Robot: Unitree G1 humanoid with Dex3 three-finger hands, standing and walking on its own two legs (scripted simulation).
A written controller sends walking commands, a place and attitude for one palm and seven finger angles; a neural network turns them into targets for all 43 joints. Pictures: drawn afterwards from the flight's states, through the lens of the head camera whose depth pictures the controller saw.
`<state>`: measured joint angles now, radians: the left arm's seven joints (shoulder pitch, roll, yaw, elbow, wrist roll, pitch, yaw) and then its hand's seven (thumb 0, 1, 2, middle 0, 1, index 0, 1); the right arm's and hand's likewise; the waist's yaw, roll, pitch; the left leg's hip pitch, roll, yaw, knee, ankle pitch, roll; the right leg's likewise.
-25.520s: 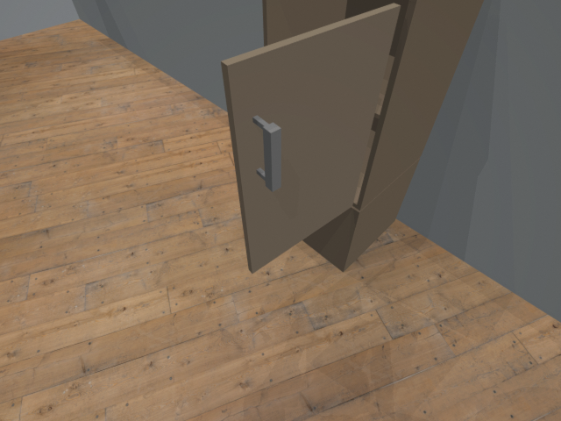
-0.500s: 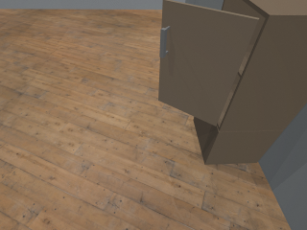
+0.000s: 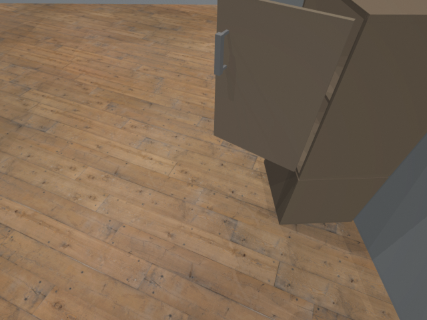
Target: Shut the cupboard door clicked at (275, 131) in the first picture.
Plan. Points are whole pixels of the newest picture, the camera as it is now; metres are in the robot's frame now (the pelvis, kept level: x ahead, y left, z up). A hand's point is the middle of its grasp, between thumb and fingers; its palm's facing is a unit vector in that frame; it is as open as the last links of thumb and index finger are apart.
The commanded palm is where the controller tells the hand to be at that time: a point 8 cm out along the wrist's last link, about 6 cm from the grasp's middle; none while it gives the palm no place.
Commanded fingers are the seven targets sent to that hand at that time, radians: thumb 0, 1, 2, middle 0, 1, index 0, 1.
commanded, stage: look to check the result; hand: left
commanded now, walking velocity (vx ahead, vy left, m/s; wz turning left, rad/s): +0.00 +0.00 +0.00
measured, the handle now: (222, 52) +0.91 +0.01 +0.07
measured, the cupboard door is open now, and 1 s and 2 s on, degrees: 54 54 54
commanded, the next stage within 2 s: walk to a spot facing it in 0.10 s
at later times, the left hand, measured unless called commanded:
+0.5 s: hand out of the picture +0.00 +0.18 -0.20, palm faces +0.15 -0.97 -0.19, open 7.4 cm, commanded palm none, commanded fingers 0.00 0.90 0.90 -0.20 -0.30 -0.20 -0.30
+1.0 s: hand out of the picture +0.04 +0.21 -0.16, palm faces +0.39 -0.86 -0.31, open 7.3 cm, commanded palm none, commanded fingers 0.00 0.90 0.90 -0.20 -0.30 -0.20 -0.30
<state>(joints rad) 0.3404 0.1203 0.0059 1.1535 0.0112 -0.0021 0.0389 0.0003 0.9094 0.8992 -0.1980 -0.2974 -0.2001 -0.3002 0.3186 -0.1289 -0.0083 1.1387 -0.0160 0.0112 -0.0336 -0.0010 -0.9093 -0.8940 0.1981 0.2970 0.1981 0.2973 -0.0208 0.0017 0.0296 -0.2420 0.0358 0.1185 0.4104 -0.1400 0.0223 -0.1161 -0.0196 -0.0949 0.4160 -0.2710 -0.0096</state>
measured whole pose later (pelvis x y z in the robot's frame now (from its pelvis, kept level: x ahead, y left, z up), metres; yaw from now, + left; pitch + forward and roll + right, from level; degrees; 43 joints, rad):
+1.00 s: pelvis +0.01 -0.03 -0.01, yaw +25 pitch +3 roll +0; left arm 0.14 0.24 0.06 0.85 0.03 0.03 0.03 0.00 0.91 0.90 -0.20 -0.30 -0.20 -0.30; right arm 0.19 -0.26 -0.09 0.92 -0.03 0.07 0.00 0.00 -0.91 -0.89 0.20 0.30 0.20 0.30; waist -0.03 0.03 0.07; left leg -0.50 -0.10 -0.12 0.72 -0.34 -0.02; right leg -0.26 -0.02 0.00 0.52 -0.32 0.01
